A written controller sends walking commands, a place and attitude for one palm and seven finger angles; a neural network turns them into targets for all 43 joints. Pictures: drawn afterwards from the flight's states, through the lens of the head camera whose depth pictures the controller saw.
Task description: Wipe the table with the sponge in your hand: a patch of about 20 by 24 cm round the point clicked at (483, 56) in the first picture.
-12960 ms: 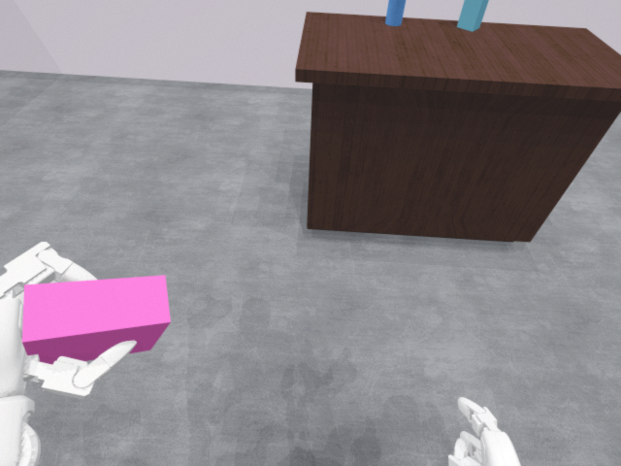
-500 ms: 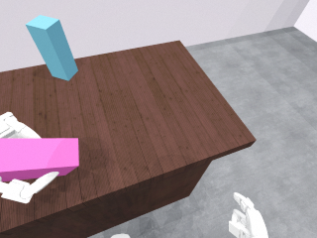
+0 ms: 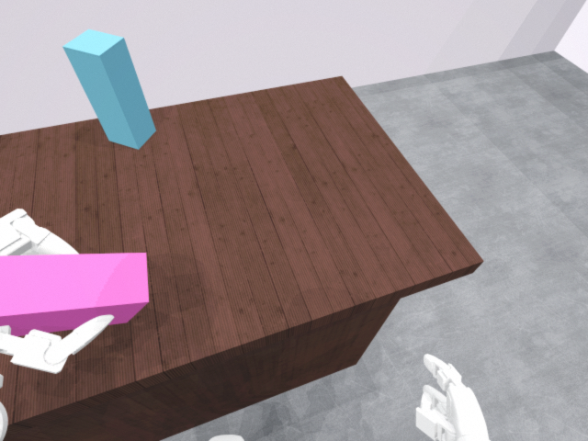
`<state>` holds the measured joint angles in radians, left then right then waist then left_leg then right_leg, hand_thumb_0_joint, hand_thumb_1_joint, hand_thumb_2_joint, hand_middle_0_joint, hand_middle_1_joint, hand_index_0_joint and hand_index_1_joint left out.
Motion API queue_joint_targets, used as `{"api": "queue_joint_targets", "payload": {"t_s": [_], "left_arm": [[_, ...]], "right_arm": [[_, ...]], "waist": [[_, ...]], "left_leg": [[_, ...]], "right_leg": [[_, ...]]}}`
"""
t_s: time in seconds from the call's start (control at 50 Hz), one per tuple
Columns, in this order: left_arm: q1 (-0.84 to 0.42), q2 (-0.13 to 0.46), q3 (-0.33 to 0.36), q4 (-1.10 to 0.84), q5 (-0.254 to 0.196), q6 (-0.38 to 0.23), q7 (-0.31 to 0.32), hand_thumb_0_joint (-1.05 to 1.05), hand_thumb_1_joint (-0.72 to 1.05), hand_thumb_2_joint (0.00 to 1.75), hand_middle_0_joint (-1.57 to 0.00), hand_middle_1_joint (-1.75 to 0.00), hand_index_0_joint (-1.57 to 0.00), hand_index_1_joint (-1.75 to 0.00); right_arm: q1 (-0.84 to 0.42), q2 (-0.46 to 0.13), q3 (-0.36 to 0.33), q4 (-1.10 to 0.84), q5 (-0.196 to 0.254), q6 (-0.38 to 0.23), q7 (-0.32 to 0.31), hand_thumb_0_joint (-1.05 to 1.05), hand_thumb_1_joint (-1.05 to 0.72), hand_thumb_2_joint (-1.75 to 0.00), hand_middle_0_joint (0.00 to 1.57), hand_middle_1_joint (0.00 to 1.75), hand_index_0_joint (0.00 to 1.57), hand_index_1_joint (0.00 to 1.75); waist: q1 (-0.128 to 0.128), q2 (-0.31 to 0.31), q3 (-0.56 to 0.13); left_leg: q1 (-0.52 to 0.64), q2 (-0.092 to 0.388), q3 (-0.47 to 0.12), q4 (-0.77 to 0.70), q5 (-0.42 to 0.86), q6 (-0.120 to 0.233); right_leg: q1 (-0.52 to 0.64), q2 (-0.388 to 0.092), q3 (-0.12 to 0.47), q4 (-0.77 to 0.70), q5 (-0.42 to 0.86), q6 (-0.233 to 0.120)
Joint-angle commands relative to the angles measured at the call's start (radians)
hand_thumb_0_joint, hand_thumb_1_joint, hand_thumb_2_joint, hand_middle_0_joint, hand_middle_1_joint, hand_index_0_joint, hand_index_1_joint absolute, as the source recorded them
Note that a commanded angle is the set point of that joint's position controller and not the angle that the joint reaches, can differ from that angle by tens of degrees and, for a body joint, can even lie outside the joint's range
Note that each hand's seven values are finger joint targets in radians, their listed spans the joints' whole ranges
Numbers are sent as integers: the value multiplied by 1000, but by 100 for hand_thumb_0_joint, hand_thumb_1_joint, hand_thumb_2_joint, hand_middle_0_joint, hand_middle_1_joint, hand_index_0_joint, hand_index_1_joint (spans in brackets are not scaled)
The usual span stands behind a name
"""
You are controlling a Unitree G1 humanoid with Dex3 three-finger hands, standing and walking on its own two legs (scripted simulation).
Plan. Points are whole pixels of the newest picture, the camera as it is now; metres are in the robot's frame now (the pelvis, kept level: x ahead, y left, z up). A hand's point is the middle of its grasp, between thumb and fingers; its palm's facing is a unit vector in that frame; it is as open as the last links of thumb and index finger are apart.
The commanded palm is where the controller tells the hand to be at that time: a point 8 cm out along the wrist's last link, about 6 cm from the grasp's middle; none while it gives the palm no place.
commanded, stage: shuffle to correct the standing spot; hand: left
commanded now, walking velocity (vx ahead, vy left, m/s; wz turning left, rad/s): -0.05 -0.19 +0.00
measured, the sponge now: (94, 294) +0.23 +0.22 +0.14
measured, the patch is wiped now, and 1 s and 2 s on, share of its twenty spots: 0.00 0.00 0.00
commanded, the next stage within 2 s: come to a stop and stand still in 1.74 s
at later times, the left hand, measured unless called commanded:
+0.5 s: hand (86, 284) +0.23 +0.22 +0.16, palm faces +0.31 -0.85 -0.43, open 9.1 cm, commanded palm +0.17 +0.26 +0.18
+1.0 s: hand (52, 314) +0.20 +0.24 +0.16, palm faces +0.32 -0.84 -0.43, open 9.1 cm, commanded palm +0.15 +0.28 +0.18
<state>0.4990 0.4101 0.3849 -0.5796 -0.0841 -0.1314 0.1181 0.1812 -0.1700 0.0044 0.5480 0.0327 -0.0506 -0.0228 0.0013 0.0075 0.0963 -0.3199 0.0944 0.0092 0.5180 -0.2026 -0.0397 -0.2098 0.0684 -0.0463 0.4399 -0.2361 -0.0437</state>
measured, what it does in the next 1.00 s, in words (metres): stands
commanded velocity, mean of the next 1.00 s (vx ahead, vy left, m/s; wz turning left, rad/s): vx -0.11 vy -0.18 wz -0.03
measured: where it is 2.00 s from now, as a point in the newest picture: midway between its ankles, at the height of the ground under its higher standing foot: outside the picture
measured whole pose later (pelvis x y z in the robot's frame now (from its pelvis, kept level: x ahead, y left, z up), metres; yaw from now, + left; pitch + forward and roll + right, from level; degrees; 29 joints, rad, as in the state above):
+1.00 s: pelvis -0.01 +0.00 +0.00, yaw +0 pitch +0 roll -2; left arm 0.54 0.41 0.38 -0.61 -0.09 -0.13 0.12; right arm 0.19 -0.19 0.00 0.55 0.04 -0.05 -0.04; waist 0.00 0.01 0.09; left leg -0.36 0.10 0.01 0.56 -0.21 -0.03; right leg -0.26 0.07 -0.04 0.49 -0.25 -0.05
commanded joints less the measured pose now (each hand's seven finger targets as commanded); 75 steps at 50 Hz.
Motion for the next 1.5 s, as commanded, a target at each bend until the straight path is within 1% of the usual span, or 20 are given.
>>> {"api": "queue_joint_targets", "payload": {"t_s": [0.0, 0.22, 0.36, 0.44, 0.5, 0.6, 0.64, 0.7, 0.72, 0.76, 0.9, 0.98, 1.04, 1.08, 1.14, 1.2, 1.28, 1.4, 1.44, 1.48], "left_arm": [[-25, 161, 114, -214, -10, -60, 18, 0, 10, 130, -120, -160, -120, -160], [-3, 164, 114, -211, -18, -52, 27, 0, 10, 130, -120, -160, -120, -160], [-20, 175, 122, -230, -17, -55, 20, 0, 10, 130, -120, -160, -120, -160], [-3, 161, 111, -227, -19, -55, 22, 0, 10, 130, -120, -160, -120, -160], [-13, 181, 128, -223, -21, -51, 21, 0, 10, 130, -120, -160, -120, -160], [2, 188, 138, -251, -24, -58, 25, 0, 10, 130, -120, -160, -120, -160], [29, 177, 133, -253, -23, -62, 26, 0, 10, 130, -120, -160, -120, -160], [-4, 198, 154, -251, -15, -76, 20, 0, 10, 130, -120, -160, -120, -160], [16, 187, 144, -247, -18, -75, 23, 0, 10, 130, -120, -160, -120, -160], [19, 183, 142, -237, -18, -72, 19, 0, 10, 130, -120, -160, -120, -160], [-4, 172, 126, -242, -18, -62, 27, 0, 10, 130, -120, -160, -120, -160], [-52, 165, 113, -250, -13, -59, 35, 0, 10, 130, -120, -160, -120, -160], [-60, 146, 94, -241, -6, -64, 39, 0, 10, 130, -120, -160, -120, -160], [-60, 155, 107, -224, 2, -63, 38, 0, 10, 130, -120, -160, -120, -160], [-25, 137, 92, -194, 1, -59, 32, 0, 10, 130, -120, -160, -120, -160], [-35, 141, 95, -182, 0, -53, 25, 0, 10, 130, -120, -160, -120, -160], [-47, 152, 100, -202, -9, -54, 21, 0, 10, 130, -120, -160, -120, -160], [-66, 176, 116, -248, -14, -55, 25, 0, 10, 130, -120, -160, -120, -160], [-26, 166, 116, -250, -15, -58, 29, 0, 10, 130, -120, -160, -120, -160], [-9, 181, 134, -244, -17, -53, 25, 0, 10, 130, -120, -160, -120, -160]], "right_arm": [[-64, -138, -61, -151, -2, -54, -9, 0, -90, -90, 20, 30, 20, 30], [-76, -133, -57, -139, 7, -46, -13, 0, -90, -90, 20, 30, 20, 30], [-73, -144, -65, -157, 4, -28, -9, 0, -90, -90, 20, 30, 20, 30], [-74, -139, -61, -155, 5, -27, -9, 0, -90, -90, 20, 30, 20, 30], [-70, -139, -66, -158, 5, -30, -9, 0, -90, -90, 20, 30, 20, 30], [-71, -138, -62, -159, 4, -34, -14, 0, -90, -90, 20, 30, 20, 30], [-77, -130, -54, -162, 4, -35, -17, 0, -90, -90, 20, 30, 20, 30], [-70, -135, -60, -156, 0, -48, -19, 0, -90, -90, 20, 30, 20, 30], [-77, -132, -56, -151, 6, -51, -18, 0, -90, -90, 20, 30, 20, 30], [-64, -138, -61, -162, 2, -51, -19, 0, -90, -90, 20, 30, 20, 30], [-58, -140, -60, -160, 2, -59, -19, 0, -90, -90, 20, 30, 20, 30], [-69, -142, -53, -152, -3, -66, -23, 0, -90, -90, 20, 30, 20, 30], [-77, -138, -42, -148, -2, -68, -23, 0, -90, -90, 20, 30, 20, 30], [-73, -143, -49, -148, -4, -70, -19, 0, -90, -90, 20, 30, 20, 30], [-67, -136, -43, -146, -4, -66, -14, 0, -90, -90, 20, 30, 20, 30], [-57, -141, -57, -147, -1, -65, -7, 0, -90, -90, 20, 30, 20, 30], [-57, -142, -59, -147, -3, -57, -5, 0, -90, -90, 20, 30, 20, 30], [-67, -138, -64, -148, -3, -45, -9, 0, -90, -90, 20, 30, 20, 30], [-66, -135, -58, -145, -3, -37, -10, 0, -90, -90, 20, 30, 20, 30], [-70, -137, -65, -155, 2, -34, -9, 0, -90, -90, 20, 30, 20, 30]], "waist": [[-7, 61, -207], [-14, 68, -207], [-6, 50, -212], [-8, 65, -221], [-9, 6, -200], [-7, 41, -205], [-2, 85, -205], [2, 56, -198], [-1, 91, -227], [2, 77, -223], [-11, 22, -181], [-13, 63, -155], [-12, 161, -155], [-8, 184, -150], [-8, 164, -162], [-10, 68, -154], [-14, 24, -176], [-10, 41, -230], [-10, 90, -255], [-7, 65, -246]], "left_leg": [[112, 104, -94, -56, 53, 73], [144, 78, -78, -15, 103, 68], [129, 110, -81, 17, 167, 71], [147, 97, -66, 35, 170, 71], [122, 74, -53, 69, 103, 60], [121, 85, -77, 38, 139, 65], [129, 115, -92, -1, 211, 75], [95, 129, -94, 7, 242, 69], [130, 125, -94, -10, 245, 70], [102, 127, -94, -17, 149, 71], [81, 79, -86, -18, -168, 66], [62, 100, -121, -86, -186, 76], [50, 126, -158, -170, -233, 88], [16, 151, -175, -195, -245, 93], [29, 139, -158, -179, -211, 93], [36, 103, -116, -102, -170, 75], [86, 85, -77, -17, -85, 64], [143, 94, -73, 47, 169, 65], [166, 99, -75, 40, 249, 71], [150, 101, -76, 56, 279, 66]], "right_leg": [[26, -140, 86, -62, 158, 5], [-3, -163, 118, -58, 201, -17], [-4, -157, 121, -25, 244, -9], [-8, -170, 133, -32, 268, -16], [-23, -195, 165, -52, 262, -28], [-24, -194, 152, -39, 256, -27], [-17, -171, 125, -25, 255, -5], [1, -174, 114, -22, 270, 6], [4, -168, 121, -19, 263, -3], [3, -162, 109, -25, 194, 9], [-90, -183, 159, -83, -2, -23], [-80, -148, 128, -71, -30, -7], [-42, -111, 79, -39, -46, 14], [-2, -103, 58, -16, -32, 24], [15, -98, 41, -34, -8, 26], [-4, -124, 79, -76, 25, 4], [-53, -154, 129, -69, 102, -23], [-25, -176, 145, -21, 278, -28], [-3, -167, 122, -5, 312, -23], [10, -172, 125, -5, 345, -20]]}}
